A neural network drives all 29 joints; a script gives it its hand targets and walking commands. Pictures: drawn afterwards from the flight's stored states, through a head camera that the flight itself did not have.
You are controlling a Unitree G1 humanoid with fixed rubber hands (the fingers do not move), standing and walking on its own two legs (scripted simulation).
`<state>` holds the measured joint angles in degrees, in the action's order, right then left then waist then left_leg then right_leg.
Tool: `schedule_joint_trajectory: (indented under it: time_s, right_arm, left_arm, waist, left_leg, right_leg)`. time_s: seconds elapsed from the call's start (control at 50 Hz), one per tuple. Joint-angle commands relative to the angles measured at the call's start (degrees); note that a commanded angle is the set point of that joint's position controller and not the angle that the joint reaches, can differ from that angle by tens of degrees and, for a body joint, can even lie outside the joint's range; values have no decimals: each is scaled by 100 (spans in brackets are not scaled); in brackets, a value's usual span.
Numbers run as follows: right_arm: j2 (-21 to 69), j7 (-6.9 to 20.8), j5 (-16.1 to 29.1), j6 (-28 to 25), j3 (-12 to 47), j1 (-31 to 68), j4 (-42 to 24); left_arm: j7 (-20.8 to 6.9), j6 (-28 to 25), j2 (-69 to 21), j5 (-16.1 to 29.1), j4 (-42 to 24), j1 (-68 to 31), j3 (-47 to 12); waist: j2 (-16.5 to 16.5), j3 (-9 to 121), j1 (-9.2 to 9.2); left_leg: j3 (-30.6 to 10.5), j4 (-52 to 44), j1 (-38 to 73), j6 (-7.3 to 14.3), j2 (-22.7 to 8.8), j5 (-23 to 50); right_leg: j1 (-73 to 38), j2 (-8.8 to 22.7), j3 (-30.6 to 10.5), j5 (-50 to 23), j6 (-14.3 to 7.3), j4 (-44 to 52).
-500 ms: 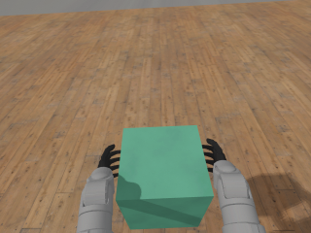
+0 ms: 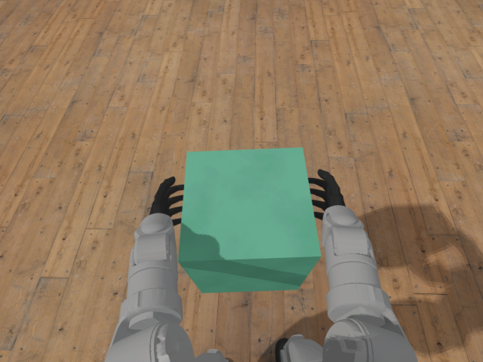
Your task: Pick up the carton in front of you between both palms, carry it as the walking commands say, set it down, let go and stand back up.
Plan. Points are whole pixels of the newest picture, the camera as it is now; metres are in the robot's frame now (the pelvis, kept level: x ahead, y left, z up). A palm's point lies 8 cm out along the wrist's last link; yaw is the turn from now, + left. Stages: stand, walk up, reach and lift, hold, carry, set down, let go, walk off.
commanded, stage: set down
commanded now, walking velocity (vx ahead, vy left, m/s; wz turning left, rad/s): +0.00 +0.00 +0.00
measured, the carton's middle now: (247, 227) +0.37 +0.00 -0.09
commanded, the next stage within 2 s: none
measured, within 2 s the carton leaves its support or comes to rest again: neither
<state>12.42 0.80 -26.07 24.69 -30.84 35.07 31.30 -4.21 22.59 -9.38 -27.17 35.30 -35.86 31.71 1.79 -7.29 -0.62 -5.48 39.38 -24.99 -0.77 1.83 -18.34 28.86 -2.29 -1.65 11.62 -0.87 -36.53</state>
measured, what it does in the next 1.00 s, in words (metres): lowers itself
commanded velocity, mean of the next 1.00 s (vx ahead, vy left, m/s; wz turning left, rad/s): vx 0.00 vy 0.00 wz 0.00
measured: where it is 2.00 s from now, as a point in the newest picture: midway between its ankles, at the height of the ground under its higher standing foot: outside the picture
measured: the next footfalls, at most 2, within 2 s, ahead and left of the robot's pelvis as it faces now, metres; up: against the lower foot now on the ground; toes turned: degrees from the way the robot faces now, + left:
none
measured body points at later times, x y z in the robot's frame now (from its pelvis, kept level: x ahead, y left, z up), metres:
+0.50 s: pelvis -0.01 +0.02 -0.12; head +0.22 +0.00 +0.27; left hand +0.44 +0.13 -0.19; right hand +0.41 -0.17 -0.19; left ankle +0.02 +0.13 -0.72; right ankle +0.07 -0.11 -0.72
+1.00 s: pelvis -0.04 +0.01 -0.24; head +0.26 -0.01 +0.09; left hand +0.48 +0.11 -0.35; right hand +0.44 -0.19 -0.35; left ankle +0.02 +0.13 -0.72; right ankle +0.07 -0.11 -0.72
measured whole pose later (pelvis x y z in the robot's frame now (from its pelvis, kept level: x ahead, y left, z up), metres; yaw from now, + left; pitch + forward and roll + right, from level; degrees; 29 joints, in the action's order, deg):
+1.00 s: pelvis -0.04 +0.01 -0.24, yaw +3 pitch +47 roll +2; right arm 0.9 -3.2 -12.4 17.3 -30.3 58.6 34.1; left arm 4.4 15.3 2.8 -9.3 45.1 -64.6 20.9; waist 3.1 5.3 -5.1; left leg -3.5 98.3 -112.1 -2.5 8.8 -33.1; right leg 116.8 -4.4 -5.3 25.1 3.0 -95.1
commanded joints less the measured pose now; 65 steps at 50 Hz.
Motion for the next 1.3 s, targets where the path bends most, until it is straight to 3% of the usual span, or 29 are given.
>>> schedule_joint_trajectory:
  time_s: [0.0, 0.08, 0.16, 0.2, 0.24, 0.34, 0.42, 0.54, 0.8, 1.12, 1.28]
  right_arm:
    - [3769, 663, 716, -766, 2123, 2232, 368]
    - [4261, 680, 1100, -1457, 3103, 2626, 221]
    - [4598, 738, 1600, -1689, 4115, 3159, -323]
    - [4623, 786, 1762, -1646, 4382, 3245, -532]
    - [4636, 854, 1816, -1533, 4437, 3213, -521]
    - [4601, 1137, 1680, -1098, 3975, 3328, -19]
    - [4516, 1282, 1493, -861, 3463, 3584, 362]
    - [4363, 1268, 1506, -883, 3145, 4024, 586]
    - [4024, 943, 2008, -887, 3381, 5224, 380]
    - [3390, 851, 2029, -798, 2791, 6640, 634]
    - [2932, 865, 2259, -869, 2749, 7283, 591]
  left_arm:
    - [-809, -755, -3756, 802, 383, -2454, -2064]
    - [-822, -1411, -4244, 1282, 295, -2770, -3018]
    - [-745, -1632, -4647, 1830, -194, -3173, -4078]
    - [-675, -1595, -4741, 2050, -432, -3299, -4422]
    - [-636, -1478, -4850, 2141, -474, -3363, -4559]
    - [-722, -1020, -5083, 1976, -42, -3528, -4225]
    - [-784, -802, -5042, 1825, 332, -3793, -3800]
    - [-677, -886, -4814, 1807, 586, -4271, -3509]
    - [-351, -959, -4401, 2339, 541, -5583, -3909]
    - [-273, -899, -3596, 2333, 1351, -6937, -3284]
    - [-163, -932, -3255, 2562, 1478, -7558, -3446]
  waist:
    - [-185, 2487, -95]
    - [-175, 4035, -86]
    - [-148, 6267, -85]
    - [-143, 7005, -140]
    - [-84, 7183, -207]
    - [101, 6339, -327]
    - [118, 5941, -403]
    - [85, 6301, -446]
    - [84, 7568, -619]
    - [88, 7068, -814]
    - [195, 7091, -998]
  left_leg:
    - [257, -216, -1499, 245, 542, 679]
    - [303, 482, -2295, 90, 619, 1081]
    - [306, 1203, -2701, -21, 712, 1768]
    - [296, 1496, -2844, -85, 736, 1960]
    - [302, 1722, -2951, -120, 743, 1923]
    - [322, 2008, -3561, -137, 728, 943]
    - [374, 2278, -4258, -134, 749, 535]
    - [472, 2936, -5016, -134, 850, 620]
    - [729, 4339, -5991, -172, 1035, 347]
    - [920, 5587, -7419, -70, 1027, -446]
    - [940, 6234, -7500, -69, 978, -398]
  right_leg:
    - [-1463, -310, -238, -1211, 116, -195]
    - [-1189, -356, -224, -1938, 161, -1016]
    - [-1164, -418, -188, -2870, 183, -1897]
    - [-877, -452, -113, -2988, 203, -2227]
    - [-200, -489, -16, -2665, 230, -2401]
    - [1645, -549, 187, -1146, 232, -2653]
    - [2396, -557, 247, -684, 203, -2943]
    - [3097, -583, 301, -853, 253, -3568]
    - [3757, -610, 455, -893, 420, -4847]
    - [4642, -515, 603, -367, 479, -5964]
    - [4962, -436, 714, -470, 490, -6590]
